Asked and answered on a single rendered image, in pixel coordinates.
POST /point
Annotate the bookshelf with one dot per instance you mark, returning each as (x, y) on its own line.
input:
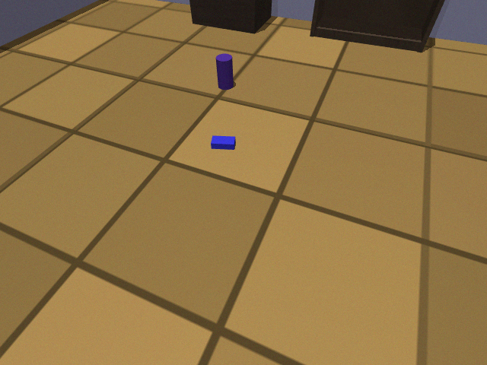
(399, 24)

